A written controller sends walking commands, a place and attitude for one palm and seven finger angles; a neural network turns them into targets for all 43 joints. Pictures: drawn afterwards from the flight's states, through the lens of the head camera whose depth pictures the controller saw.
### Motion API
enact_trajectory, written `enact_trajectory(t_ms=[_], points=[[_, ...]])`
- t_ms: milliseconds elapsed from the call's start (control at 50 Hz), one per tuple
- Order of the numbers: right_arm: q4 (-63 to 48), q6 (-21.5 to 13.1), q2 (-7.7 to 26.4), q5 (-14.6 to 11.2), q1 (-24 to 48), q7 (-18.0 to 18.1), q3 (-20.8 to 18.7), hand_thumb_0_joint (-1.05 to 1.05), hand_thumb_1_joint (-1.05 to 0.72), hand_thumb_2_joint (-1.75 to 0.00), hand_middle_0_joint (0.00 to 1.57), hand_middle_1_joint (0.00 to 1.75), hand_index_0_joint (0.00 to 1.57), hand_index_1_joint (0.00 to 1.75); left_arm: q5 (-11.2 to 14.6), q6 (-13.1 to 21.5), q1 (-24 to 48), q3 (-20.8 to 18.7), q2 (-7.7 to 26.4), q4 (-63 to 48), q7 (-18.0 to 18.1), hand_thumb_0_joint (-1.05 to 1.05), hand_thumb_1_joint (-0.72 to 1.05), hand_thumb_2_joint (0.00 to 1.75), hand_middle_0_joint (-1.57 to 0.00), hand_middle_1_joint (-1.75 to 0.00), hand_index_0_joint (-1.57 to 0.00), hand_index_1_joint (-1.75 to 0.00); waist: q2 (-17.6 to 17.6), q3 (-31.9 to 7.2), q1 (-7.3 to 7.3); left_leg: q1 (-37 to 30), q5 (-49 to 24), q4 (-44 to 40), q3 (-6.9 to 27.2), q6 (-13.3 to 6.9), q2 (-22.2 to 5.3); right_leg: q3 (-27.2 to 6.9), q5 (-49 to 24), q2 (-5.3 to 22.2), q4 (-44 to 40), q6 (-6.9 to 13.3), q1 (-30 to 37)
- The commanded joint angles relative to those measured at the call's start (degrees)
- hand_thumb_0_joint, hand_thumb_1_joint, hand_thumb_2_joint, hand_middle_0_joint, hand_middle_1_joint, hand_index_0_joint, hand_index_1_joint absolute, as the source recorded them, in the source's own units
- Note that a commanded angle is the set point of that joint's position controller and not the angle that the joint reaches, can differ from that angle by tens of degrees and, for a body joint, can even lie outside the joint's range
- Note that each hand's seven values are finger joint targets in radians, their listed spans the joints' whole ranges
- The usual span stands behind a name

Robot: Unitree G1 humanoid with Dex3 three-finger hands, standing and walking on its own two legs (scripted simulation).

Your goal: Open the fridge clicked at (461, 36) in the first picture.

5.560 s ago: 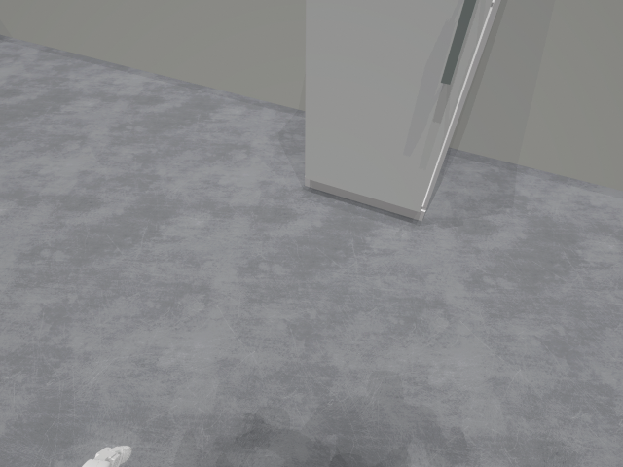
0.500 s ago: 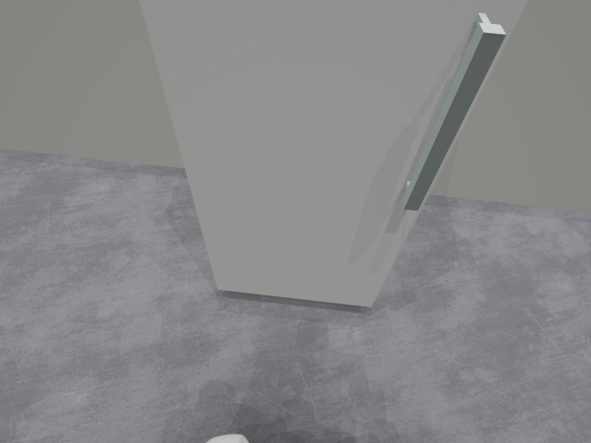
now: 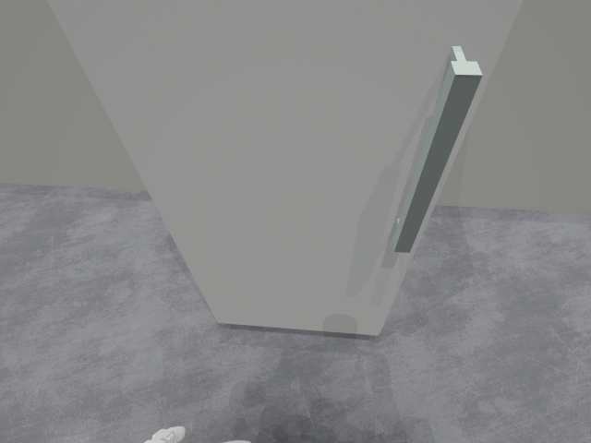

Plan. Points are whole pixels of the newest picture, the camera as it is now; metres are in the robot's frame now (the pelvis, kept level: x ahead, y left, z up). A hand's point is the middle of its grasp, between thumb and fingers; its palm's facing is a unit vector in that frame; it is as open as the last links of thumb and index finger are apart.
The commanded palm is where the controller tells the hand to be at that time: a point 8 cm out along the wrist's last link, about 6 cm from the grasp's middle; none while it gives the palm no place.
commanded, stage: come to a stop and stand still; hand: right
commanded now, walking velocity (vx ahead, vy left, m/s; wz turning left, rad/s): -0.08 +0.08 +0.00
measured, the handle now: (423, 169) +0.48 -0.17 +0.09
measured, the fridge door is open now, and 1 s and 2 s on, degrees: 0 0 0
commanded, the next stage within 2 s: look again from close up in 1.86 s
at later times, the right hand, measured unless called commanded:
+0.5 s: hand out of the picture -0.01 -0.13 -0.16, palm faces +0.07 +0.97 -0.23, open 7.3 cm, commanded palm none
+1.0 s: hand out of the picture -0.01 -0.17 -0.17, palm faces +0.02 +0.98 -0.22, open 7.4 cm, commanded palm none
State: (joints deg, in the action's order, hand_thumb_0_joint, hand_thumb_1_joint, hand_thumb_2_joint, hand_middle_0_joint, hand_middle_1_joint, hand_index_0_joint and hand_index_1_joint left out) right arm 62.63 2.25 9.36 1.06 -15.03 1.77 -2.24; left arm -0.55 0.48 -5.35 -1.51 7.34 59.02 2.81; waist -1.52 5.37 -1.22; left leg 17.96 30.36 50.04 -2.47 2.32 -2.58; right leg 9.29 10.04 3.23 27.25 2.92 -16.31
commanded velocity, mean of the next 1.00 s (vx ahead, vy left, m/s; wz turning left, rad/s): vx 0.03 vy -0.05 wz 0.00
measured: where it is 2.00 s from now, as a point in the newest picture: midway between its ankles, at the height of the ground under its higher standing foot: outside the picture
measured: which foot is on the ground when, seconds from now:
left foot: up 0.00-0.20, down 0.22-1.00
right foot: down 0.00-0.22, up 0.24-0.52, down 0.54-1.00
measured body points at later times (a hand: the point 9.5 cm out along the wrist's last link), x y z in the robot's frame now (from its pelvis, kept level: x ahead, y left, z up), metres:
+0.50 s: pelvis -0.02 +0.05 +0.00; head +0.00 +0.06 +0.45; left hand -0.02 +0.29 -0.16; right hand -0.01 -0.19 -0.14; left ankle -0.01 +0.17 -0.74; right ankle -0.06 -0.08 -0.72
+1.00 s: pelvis -0.04 +0.01 +0.00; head -0.04 +0.01 +0.45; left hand +0.00 +0.24 -0.16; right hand -0.01 -0.22 -0.16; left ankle -0.01 +0.17 -0.74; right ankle -0.06 -0.08 -0.74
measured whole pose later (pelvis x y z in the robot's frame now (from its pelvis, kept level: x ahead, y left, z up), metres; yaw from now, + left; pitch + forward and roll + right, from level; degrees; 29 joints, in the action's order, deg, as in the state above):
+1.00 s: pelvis -0.04 +0.01 +0.00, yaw -1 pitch -1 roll +0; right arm 59.8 0.5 10.5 1.3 -15.1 1.6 0.1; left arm -0.7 0.7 -15.9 0.4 10.3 58.2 1.2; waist -0.3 1.1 0.0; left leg 14.4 12.7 28.6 -1.7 3.5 -5.8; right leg 4.9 17.5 -0.6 28.0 1.8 -9.3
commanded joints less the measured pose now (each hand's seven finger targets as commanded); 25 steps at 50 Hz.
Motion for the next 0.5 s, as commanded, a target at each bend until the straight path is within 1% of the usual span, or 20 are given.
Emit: enact_trajectory(t_ms=[0, 40, 100, 120, 140, 160, 180, 200, 220, 240, 260, 280, 300, 340, 380, 400, 420, 440, 460, 480], points=[[-4.9, 0.5, 4.2, 0.1, -3.7, 0.2, -1.9, 0.00, -0.90, -0.90, 0.20, 0.30, 0.20, 0.30, -0.5, -0.9, -6.1, -3.8, 12.4, -1.6, 0.3, 0.00, 0.90, 0.90, -0.20, -0.30, -0.20, -0.30, 7.5, -11.4, 1.70, 6.7, -1.8, 9.3, 2.6, 0.2, -0.8, -12.1, -34.8, 17.7, -5.9, 8.3, 11.9], [-6.1, 0.6, 3.6, 0.1, -3.5, -0.1, -1.9, 0.00, -0.90, -0.90, 0.20, 0.30, 0.20, 0.30, -0.8, -0.9, -4.6, -4.0, 12.3, -2.6, -0.2, 0.00, 0.90, 0.90, -0.20, -0.30, -0.20, -0.30, 9.0, -11.4, 1.29, 4.7, -2.5, 4.4, 2.0, -0.2, -1.3, -12.0, -27.0, 17.1, -6.7, 7.7, 9.0], [-6.0, 0.2, 2.6, 0.1, -4.7, -0.2, -1.3, 0.00, -0.90, -0.90, 0.20, 0.30, 0.20, 0.30, -1.0, -1.2, -2.4, -4.0, 11.8, -3.1, -1.2, 0.00, 0.90, 0.90, -0.20, -0.30, -0.20, -0.30, 12.7, -8.9, 0.67, -2.3, -4.9, -5.3, -0.7, -0.9, -1.1, -12.4, -3.3, 15.1, -10.3, 5.7, 0.8], [-5.3, -0.5, 2.5, 0.2, -6.4, -0.2, -1.1, 0.00, -0.90, -0.90, 0.20, 0.30, 0.20, 0.30, -0.9, -1.3, -1.8, -3.7, 11.0, -2.8, -1.5, 0.00, 0.90, 0.90, -0.20, -0.30, -0.20, -0.30, 11.3, -8.1, -0.34, -5.4, -7.0, -10.6, -1.8, -1.0, -0.5, -12.0, 4.7, 13.5, -10.1, 4.4, -1.7], [-4.0, -0.9, 2.3, 0.3, -8.8, -0.2, -0.9, 0.00, -0.90, -0.90, 0.20, 0.30, 0.20, 0.30, -0.8, -1.6, -1.9, -3.6, 10.8, -2.7, -1.8, 0.00, 0.90, 0.90, -0.20, -0.30, -0.20, -0.30, 10.1, -7.9, -1.31, -10.3, -11.9, -17.8, -3.2, -0.9, 0.0, -10.9, 13.0, 11.2, -9.0, 2.3, -5.1], [-3.2, -1.3, 4.0, 0.7, -10.3, 0.0, -0.9, 0.00, -0.90, -0.90, 0.20, 0.30, 0.20, 0.30, -0.5, -1.8, -2.7, -3.3, 9.0, -2.4, -2.1, 0.00, 0.90, 0.90, -0.20, -0.30, -0.20, -0.30, 5.1, -6.2, -1.71, -12.7, -13.3, -24.5, -2.3, -0.8, -0.8, -8.6, 18.4, 7.1, -6.0, -0.3, -7.9], [-3.8, -2.0, 7.3, 1.1, -8.9, 0.1, -0.9, 0.00, -0.90, -0.90, 0.20, 0.30, 0.20, 0.30, 0.2, -2.3, -3.4, -2.6, 5.8, -2.8, -2.4, 0.00, 0.90, 0.90, -0.20, -0.30, -0.20, -0.30, -5.0, -3.3, -0.95, -6.7, -0.5, -34.7, 10.0, -3.4, -9.1, -5.1, 20.2, 2.3, 2.5, -3.6, -9.1], [-5.8, -1.8, 11.4, 0.9, -4.3, 0.1, -1.0, 0.00, -0.90, -0.90, 0.20, 0.30, 0.20, 0.30, 0.2, -2.9, -3.4, -2.0, 4.1, -4.0, -3.0, 0.00, 0.90, 0.90, -0.20, -0.30, -0.20, -0.30, -11.9, 0.8, 0.08, 4.0, 15.1, -44.8, 20.9, -7.2, -17.6, -4.6, 18.3, -0.1, 8.4, -4.7, -7.6], [-7.5, -1.8, 13.4, 0.9, -0.8, 0.3, -1.7, 0.00, -0.90, -0.90, 0.20, 0.30, 0.20, 0.30, -0.3, -3.4, -2.2, -2.5, 6.2, -4.4, -3.2, 0.00, 0.90, 0.90, -0.20, -0.30, -0.20, -0.30, -11.0, 1.9, -0.50, 10.3, 17.8, -48.0, 24.5, -9.2, -19.4, -6.2, 16.8, 0.1, 14.5, -4.4, -4.9], [-7.9, -2.1, 13.8, 0.7, 1.6, 0.5, -2.0, 0.00, -0.90, -0.90, 0.20, 0.30, 0.20, 0.30, -0.5, -3.6, -2.7, -2.5, 6.7, -3.8, -3.2, 0.00, 0.90, 0.90, -0.20, -0.30, -0.20, -0.30, -14.1, 3.1, -0.14, 11.3, 15.7, -47.9, 24.7, -9.5, -18.3, -8.4, 14.9, 0.1, 18.8, -3.9, -5.7], [-7.9, -2.4, 12.0, 0.6, 3.6, 0.4, -1.8, 0.00, -0.90, -0.90, 0.20, 0.30, 0.20, 0.30, -0.7, -3.4, -5.8, -2.7, 7.6, -2.5, -3.3, 0.00, 0.90, 0.90, -0.20, -0.30, -0.20, -0.30, -12.3, 2.6, 1.32, 9.1, 10.0, -45.8, 20.7, -9.0, -16.5, -9.2, 12.5, -0.1, 21.1, -3.5, -6.1], [-8.1, -2.4, 11.3, 0.6, 4.9, 0.3, -1.7, 0.00, -0.90, -0.90, 0.20, 0.30, 0.20, 0.30, -0.7, -3.0, -8.6, -2.8, 7.5, -1.1, -3.4, 0.00, 0.90, 0.90, -0.20, -0.30, -0.20, -0.30, -10.4, 1.4, 2.22, 6.7, 3.3, -42.9, 15.2, -8.0, -14.3, -8.1, 10.5, -0.4, 22.6, -3.7, -5.4], [-8.0, -2.6, 10.7, 0.5, 4.3, 0.1, -1.6, 0.00, -0.90, -0.90, 0.20, 0.30, 0.20, 0.30, -0.7, -2.7, -10.4, -2.6, 7.2, -0.5, -3.5, 0.00, 0.90, 0.90, -0.20, -0.30, -0.20, -0.30, -9.3, -0.1, 2.20, 3.3, -2.5, -40.6, 12.0, -7.3, -12.6, -7.6, 9.4, -0.8, 22.5, -4.0, -5.8], [-7.0, -2.9, 9.9, 0.5, 0.8, 0.1, -1.6, 0.00, -0.90, -0.90, 0.20, 0.30, 0.20, 0.30, -0.6, -2.1, -9.6, -2.2, 6.6, -0.9, -3.3, 0.00, 0.90, 0.90, -0.20, -0.30, -0.20, -0.30, -7.2, -1.4, 0.27, -1.8, -10.4, -38.3, 10.8, -8.0, -13.0, -7.1, 9.9, -0.8, 19.3, -4.6, -6.2], [-5.6, -2.9, 10.4, 0.6, -2.2, 0.2, -2.0, 0.00, -0.90, -0.90, 0.20, 0.30, 0.20, 0.30, -0.4, -1.7, -8.4, -1.8, 6.4, -1.9, -2.9, 0.00, 0.90, 0.90, -0.20, -0.30, -0.20, -0.30, -7.5, -2.7, -1.32, -7.3, -18.7, -35.9, 12.3, -9.9, -14.6, -7.0, 13.0, -0.9, 13.8, -4.8, -6.7], [-5.0, -2.9, 10.7, 0.6, -3.1, 0.3, -2.2, 0.00, -0.90, -0.90, 0.20, 0.30, 0.20, 0.30, -0.3, -1.5, -8.4, -1.7, 6.0, -2.1, -2.7, 0.00, 0.90, 0.90, -0.20, -0.30, -0.20, -0.30, -8.1, -3.5, -1.61, -9.2, -23.5, -34.3, 12.3, -10.5, -14.9, -6.8, 13.8, -1.0, 10.3, -4.9, -5.8], [-4.5, -2.9, 10.6, 0.5, -3.4, 0.3, -2.2, 0.00, -0.90, -0.90, 0.20, 0.30, 0.20, 0.30, -0.2, -1.3, -9.0, -1.5, 5.9, -1.7, -2.4, 0.00, 0.90, 0.90, -0.20, -0.30, -0.20, -0.30, -8.1, -4.8, -1.63, -10.7, -28.5, -32.4, 11.8, -10.5, -14.4, -6.3, 12.9, -1.4, 6.3, -5.1, -3.8], [-4.1, -2.8, 10.6, 0.3, -3.0, 0.5, -2.2, 0.00, -0.90, -0.90, 0.20, 0.30, 0.20, 0.30, -0.1, -1.1, -10.5, -1.2, 5.5, -1.1, -2.1, 0.00, 0.90, 0.90, -0.20, -0.30, -0.20, -0.30, -7.7, -5.7, -0.93, -10.0, -31.7, -30.5, 11.1, -9.9, -13.9, -6.2, 9.8, -1.5, 1.9, -5.0, -0.5], [-3.8, -2.7, 10.2, -0.1, -2.0, 0.5, -2.0, 0.00, -0.90, -0.90, 0.20, 0.30, 0.20, 0.30, 0.1, -0.8, -12.5, -1.0, 5.3, 0.0, -1.9, 0.00, 0.90, 0.90, -0.20, -0.30, -0.20, -0.30, -7.1, -6.9, 0.08, -8.7, -33.3, -28.4, 9.8, -8.4, -12.4, -6.1, 5.1, -1.9, -4.1, -4.8, 4.4], [-3.9, -2.6, 9.0, -0.4, -1.1, 0.6, -1.8, 0.00, -0.90, -0.90, 0.20, 0.30, 0.20, 0.30, 0.0, -0.3, -14.7, -0.9, 5.8, 1.0, -1.6, 0.00, 0.90, 0.90, -0.20, -0.30, -0.20, -0.30, -5.3, -8.1, 0.79, -7.0, -31.6, -25.8, 7.8, -6.7, -9.9, -7.4, 0.2, -0.5, -7.6, -4.2, 8.7]])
